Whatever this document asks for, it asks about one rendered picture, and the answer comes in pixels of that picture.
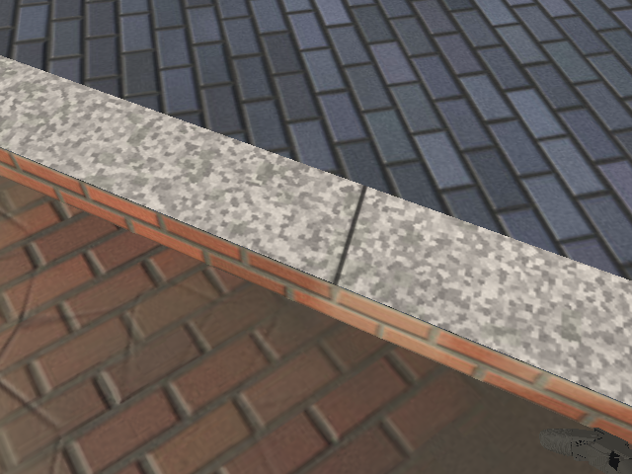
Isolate right robot hand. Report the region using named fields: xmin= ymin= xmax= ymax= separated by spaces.
xmin=539 ymin=428 xmax=632 ymax=474

